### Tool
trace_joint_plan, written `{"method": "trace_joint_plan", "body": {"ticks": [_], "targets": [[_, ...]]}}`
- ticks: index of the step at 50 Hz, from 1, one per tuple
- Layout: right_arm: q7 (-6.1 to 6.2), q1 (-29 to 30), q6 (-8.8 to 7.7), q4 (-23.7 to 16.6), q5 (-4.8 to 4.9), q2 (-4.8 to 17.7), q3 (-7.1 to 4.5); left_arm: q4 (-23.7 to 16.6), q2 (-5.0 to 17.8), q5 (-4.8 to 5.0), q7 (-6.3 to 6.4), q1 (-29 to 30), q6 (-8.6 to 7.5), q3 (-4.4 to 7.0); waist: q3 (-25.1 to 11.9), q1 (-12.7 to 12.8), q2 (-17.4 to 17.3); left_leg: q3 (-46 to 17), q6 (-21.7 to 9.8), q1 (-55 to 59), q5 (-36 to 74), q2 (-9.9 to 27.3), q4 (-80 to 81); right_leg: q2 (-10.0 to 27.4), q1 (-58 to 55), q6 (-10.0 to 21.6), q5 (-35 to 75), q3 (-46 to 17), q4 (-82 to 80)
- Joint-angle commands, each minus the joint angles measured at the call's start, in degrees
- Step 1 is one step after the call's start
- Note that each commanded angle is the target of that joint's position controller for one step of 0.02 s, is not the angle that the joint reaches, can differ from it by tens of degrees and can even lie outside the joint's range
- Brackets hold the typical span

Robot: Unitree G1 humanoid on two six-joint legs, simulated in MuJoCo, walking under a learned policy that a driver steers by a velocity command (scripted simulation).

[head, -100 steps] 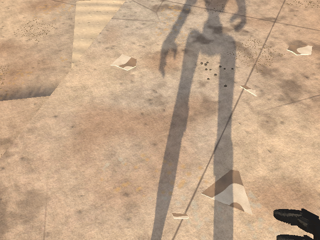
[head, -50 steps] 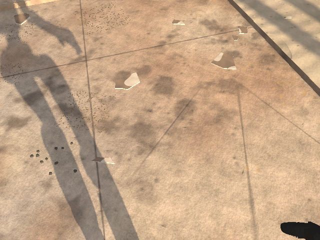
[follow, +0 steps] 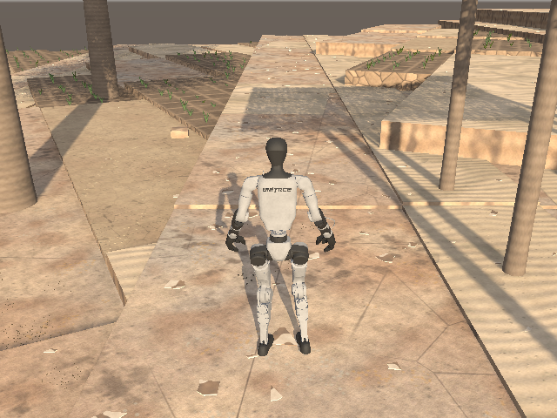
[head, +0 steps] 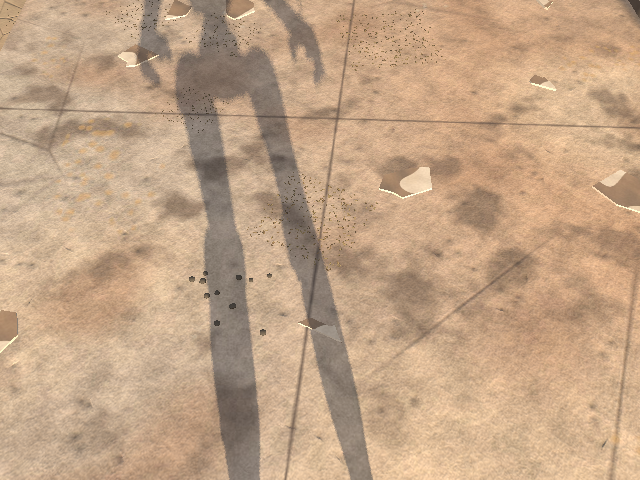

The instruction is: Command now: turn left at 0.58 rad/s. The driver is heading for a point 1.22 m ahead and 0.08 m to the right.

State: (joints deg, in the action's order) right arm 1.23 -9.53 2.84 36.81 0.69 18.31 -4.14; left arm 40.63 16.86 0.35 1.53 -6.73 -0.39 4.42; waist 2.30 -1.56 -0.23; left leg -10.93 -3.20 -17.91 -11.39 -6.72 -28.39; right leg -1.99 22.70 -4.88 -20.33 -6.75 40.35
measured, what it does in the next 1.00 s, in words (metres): steps on the spot: right foot, then left foot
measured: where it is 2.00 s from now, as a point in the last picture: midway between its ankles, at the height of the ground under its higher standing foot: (298, 452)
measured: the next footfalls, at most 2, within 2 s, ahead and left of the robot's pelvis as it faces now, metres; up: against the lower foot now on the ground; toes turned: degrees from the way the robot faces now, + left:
right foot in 0.08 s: +0.06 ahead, -0.14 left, +0.00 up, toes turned +10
left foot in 0.44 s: +0.00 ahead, +0.12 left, +0.00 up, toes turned +8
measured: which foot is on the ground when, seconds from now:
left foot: down 0.00-0.08, up 0.10-0.42, down 0.44-1.00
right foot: up 0.00-0.06, down 0.08-1.00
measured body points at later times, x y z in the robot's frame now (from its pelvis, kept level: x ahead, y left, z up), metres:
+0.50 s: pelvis -0.01 +0.01 +0.00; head +0.02 +0.02 +0.45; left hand +0.07 +0.29 -0.12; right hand +0.19 -0.22 -0.10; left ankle -0.04 +0.12 -0.74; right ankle +0.02 -0.14 -0.74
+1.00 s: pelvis +0.01 +0.02 +0.00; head +0.01 +0.03 +0.45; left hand +0.02 +0.31 -0.13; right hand +0.17 -0.21 -0.12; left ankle -0.04 +0.12 -0.74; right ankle +0.02 -0.14 -0.74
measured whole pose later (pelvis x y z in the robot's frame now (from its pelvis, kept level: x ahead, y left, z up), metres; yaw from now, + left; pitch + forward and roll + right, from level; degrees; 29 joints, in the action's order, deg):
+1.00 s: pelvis +0.01 +0.02 +0.00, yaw +11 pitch -1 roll +0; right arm 0.7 -12.3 1.1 46.2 -0.3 14.1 -1.7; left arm 53.3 16.3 -0.2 2.2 -12.7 -0.2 2.0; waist 1.2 0.7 0.4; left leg -2.1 -2.0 -9.5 -17.0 -2.7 -27.8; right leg 4.5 10.1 -4.3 -15.8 -0.7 27.0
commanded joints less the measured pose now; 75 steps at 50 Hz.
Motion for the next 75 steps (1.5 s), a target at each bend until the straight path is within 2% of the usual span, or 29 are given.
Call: {"method": "trace_joint_plan", "body": {"ticks": [1, 3, 4, 5, 6, 7, 9, 16, 20, 21, 22, 23, 24, 25, 29, 37, 47, 50, 53, 56, 58, 59, 60, 61, 62, 63, 67, 70, 75], "targets": [[0.00, 2.30, -0.25, -4.49, 0.42, 9.66, -2.78, -4.06, 5.70, 0.30, -0.66, 0.07, -1.83, 1.69, -6.81, 0.65, -9.03, -19.82, -8.83, 7.71, 10.50, 14.34, 6.05, -0.89, -2.10, 1.26, 1.04, 0.64, -7.37], [0.28, 3.45, 0.11, -4.91, 1.17, 8.77, -2.51, -2.86, 6.13, 0.12, -0.93, -3.24, -2.27, 2.16, -7.26, 2.92, -7.97, -18.84, -5.72, 4.96, 8.83, 11.34, 2.82, 0.40, -10.47, 2.96, 10.91, 1.34, -19.46], [0.32, 1.53, 0.04, -5.03, 0.85, 6.61, -1.89, -2.96, 9.12, -0.66, -0.66, -4.48, -2.11, 2.86, -8.99, 2.14, -2.51, -15.03, -2.67, -0.18, -1.66, 8.14, -3.41, 8.64, -17.21, 6.03, 14.52, -4.87, -21.36], [0.16, -0.87, -0.34, -6.03, 0.92, 5.05, -1.55, -3.26, 13.99, -1.91, -0.36, -2.41, -1.40, 3.67, -6.66, -1.36, 13.53, -2.77, 1.20, -11.51, -19.70, -1.47, -13.95, 19.14, -19.50, 14.24, 25.21, -17.60, -22.81], [0.16, -1.24, -0.86, -5.20, 0.12, 9.77, -3.06, -4.22, 11.21, -3.05, -0.47, -1.90, -1.50, 3.19, -6.20, 0.46, 13.50, 0.60, 4.19, -14.53, -25.74, 0.09, -28.58, 25.12, -16.31, 20.54, 27.91, -22.65, -23.57], [0.01, -2.31, -0.79, -4.10, 0.26, 12.20, -4.12, -5.06, 8.40, -2.50, -0.20, 0.23, -1.54, 2.18, -5.69, -0.44, 9.25, 0.90, 5.51, -14.39, -22.16, 2.46, -35.50, 23.57, -14.51, 20.10, 26.45, -18.10, -22.88], [0.27, -3.17, 0.20, -2.28, 0.02, 9.40, -3.77, -5.24, 5.90, -0.73, 0.21, 2.45, -1.24, 1.29, -3.88, -0.45, 6.92, 1.77, 7.64, -15.16, -16.14, 2.90, -40.48, 17.02, -13.90, 16.44, 22.27, -9.99, -21.72], [-0.43, 1.76, -0.11, -4.48, -0.12, 2.54, -0.59, -3.62, 8.31, -0.66, 0.02, -0.67, 0.21, 1.43, -6.05, 3.23, 11.06, 8.38, 8.77, -6.11, -15.83, 5.92, -19.07, 15.04, -17.05, 17.62, 29.80, -2.60, -19.76], [-0.95, -2.60, -0.24, -2.11, -0.06, 3.10, -0.75, -2.36, 8.65, 0.80, -0.59, -1.07, 0.63, 0.99, -5.98, 1.31, 10.56, 12.26, 6.23, 5.87, -2.31, 4.89, 3.13, 14.68, -13.89, 16.03, 29.47, -2.18, -16.59], [-0.90, -3.22, -0.28, -1.78, -0.44, 3.77, -0.77, -1.17, 7.34, 1.04, -0.70, -3.56, 0.26, 0.43, -5.66, 1.06, 8.83, 10.87, 4.53, 11.20, 4.22, 5.34, 10.14, 13.54, -11.05, 13.12, 26.03, -1.38, -15.81], [-0.47, -3.99, -0.29, -2.31, -0.78, 6.53, -1.04, -0.72, 5.47, -0.36, -1.06, -5.75, -0.43, -0.37, -8.14, 2.19, 2.78, 3.18, 2.52, 18.95, 14.93, 11.48, 9.39, 10.84, -6.33, 8.38, 18.03, 1.19, -12.00], [0.01, -1.07, -0.05, -2.99, -1.53, 10.14, -1.44, -1.34, 2.16, -2.30, -1.60, -7.71, -1.33, -1.48, -8.52, 5.72, -10.36, -4.69, -2.97, 18.16, 23.71, 19.59, 6.19, 5.36, -2.29, 3.59, 3.08, 6.76, -9.44], [-0.52, 0.86, -0.61, -3.11, -2.11, 5.20, -0.22, -1.62, 3.48, -2.18, -1.06, -3.54, -1.29, -1.43, -8.07, 3.04, -9.82, -5.43, -6.93, 10.58, 15.11, 20.29, 7.35, 5.80, -6.84, 1.81, 0.02, 5.91, -11.27], [-0.94, 2.48, -1.23, -2.98, -2.35, 3.08, 0.50, -1.40, 4.78, -1.76, -0.90, -2.01, -1.15, -1.16, -6.10, 3.22, -7.45, -3.23, -5.36, 9.07, 7.61, 16.98, 7.81, 5.76, -8.69, 1.41, 4.95, 6.07, -12.62], [-1.03, 0.48, -2.69, -1.17, -2.06, 3.44, 0.91, 0.52, 5.64, -1.39, -0.34, -2.79, -0.46, -1.03, -2.17, 2.42, -6.66, -0.60, -0.98, 5.89, 3.42, 12.80, 8.13, 5.90, -10.78, 1.07, 11.72, 5.71, -14.57], [-0.72, 0.05, -2.68, 0.86, -1.63, 2.49, 1.19, 5.15, 5.57, -1.04, 0.11, -4.97, -0.73, -1.05, -2.62, 2.27, -1.82, 1.10, -0.91, 7.71, 9.06, 11.18, 6.95, 6.38, -12.57, 0.41, 14.46, 5.84, -16.30], [-0.55, -1.21, -2.66, 5.62, -1.28, 2.22, 0.88, 9.89, 6.06, -0.73, 0.85, -5.85, -0.42, -1.02, -2.94, 2.43, -0.58, 3.50, -0.31, 8.24, 11.86, 9.42, 6.28, 6.45, -14.10, 0.54, 15.73, 6.30, -16.71], [0.02, -3.80, -2.06, 7.43, -0.57, 4.78, -0.10, 10.82, 5.05, -0.04, 1.05, -5.57, -0.29, -1.12, -1.34, 0.95, -4.02, 0.04, -3.17, 7.02, -19.21, 10.30, 10.59, 2.43, -8.85, 1.46, -0.61, 11.10, -9.98], [0.24, -7.50, -3.05, 8.53, -0.06, 7.86, -1.04, 7.92, 4.15, 0.97, 0.43, -0.81, -2.32, -1.37, 6.09, -1.35, -11.01, -16.35, -10.06, 4.57, -34.91, 20.88, 19.57, 3.57, 3.48, 4.91, -6.70, 7.89, 1.86], [0.27, -5.70, -4.60, 8.22, 0.65, 6.35, -0.83, 7.97, 4.63, 1.96, -1.48, -2.08, -4.86, -1.17, 5.52, 0.54, -9.66, -15.66, -10.30, 9.03, -25.38, 23.16, 18.80, 6.75, 6.50, 9.05, -10.20, 5.08, 0.48], [0.09, -0.32, -4.31, 6.93, 1.47, 6.52, -0.80, 12.12, 4.02, 1.46, -2.30, -9.81, -5.67, -0.89, 1.92, 5.27, -6.43, -5.48, -6.66, 1.59, -16.51, 17.52, 14.53, 3.55, -11.41, 9.45, 4.81, 9.69, -12.73], [0.00, 0.05, -4.27, 6.73, 0.89, 5.08, -0.42, 15.08, 4.53, 0.72, -2.37, -15.30, -5.54, -0.31, -0.23, 7.14, -4.27, -0.96, -4.81, -3.37, -12.98, 13.95, 8.93, 1.44, -21.21, 8.17, 9.42, 10.24, -13.84], [-0.27, 0.79, -4.58, 6.04, -0.02, 1.19, 0.77, 16.61, 6.89, 0.40, -2.15, -21.54, -5.46, 0.44, -2.30, 9.10, 3.85, 5.83, -1.31, -9.96, -10.39, 8.77, -5.42, 8.67, -28.78, 9.52, 3.62, -0.56, -18.80], [-0.03, 1.35, -5.57, 3.01, -0.07, -0.52, 1.24, 16.41, 14.59, 0.44, -2.54, -25.78, -5.72, 1.98, -3.39, 9.62, 18.72, 11.06, 2.22, -21.48, -18.57, 2.16, -22.96, 22.51, -33.40, 17.62, -6.54, -26.73, -29.18], [0.10, 0.35, -6.46, 3.43, 1.48, 3.05, 0.26, 15.41, 10.96, -0.32, -2.77, -22.30, -6.25, 0.67, -0.67, 7.76, 12.49, 5.19, 1.65, -25.96, -22.11, 4.79, -33.20, 25.68, -30.03, 21.30, -14.97, -34.05, -32.12], [-0.34, -0.93, -7.20, 4.19, 2.34, 4.08, 0.00, 13.97, 7.95, 0.01, -2.56, -17.79, -6.59, -0.16, 3.92, 5.72, 8.79, 3.86, 0.41, -29.64, -15.92, 7.99, -36.37, 23.80, -28.39, 19.85, -16.01, -28.40, -32.12], [-1.76, 0.47, -8.04, 5.56, 0.35, 3.15, -0.43, 13.03, 3.69, -0.40, -2.62, -15.66, -5.92, -1.84, 2.94, 4.41, 6.64, 7.97, 0.35, -26.46, -0.02, 12.44, -30.94, 15.37, -27.29, 13.80, 11.03, -8.43, -32.17], [-2.41, 3.63, -7.41, 4.43, 0.14, 0.38, 0.24, 13.88, 4.93, -0.40, -1.94, -18.37, -5.18, -1.82, 2.08, 4.88, 5.25, 10.89, 2.70, -26.03, 4.38, 11.88, -25.36, 13.74, -26.75, 14.49, 26.51, -2.11, -32.11], [-3.13, 14.19, -7.79, 0.87, 0.65, -1.52, 1.48, 14.41, 6.37, -0.23, -0.67, -20.46, -4.58, -1.81, 5.12, 7.10, 5.00, 13.84, 3.68, -18.79, 14.73, 9.37, -7.31, 12.22, -21.14, 14.02, 25.98, 2.79, -35.49]]}}
Velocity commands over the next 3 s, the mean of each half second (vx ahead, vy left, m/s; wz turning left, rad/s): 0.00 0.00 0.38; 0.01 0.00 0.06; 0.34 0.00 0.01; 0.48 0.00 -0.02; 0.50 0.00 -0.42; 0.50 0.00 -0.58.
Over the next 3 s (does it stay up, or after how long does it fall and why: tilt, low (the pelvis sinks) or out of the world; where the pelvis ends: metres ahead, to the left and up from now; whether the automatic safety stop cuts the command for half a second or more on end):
stays up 1.02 0.06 0.01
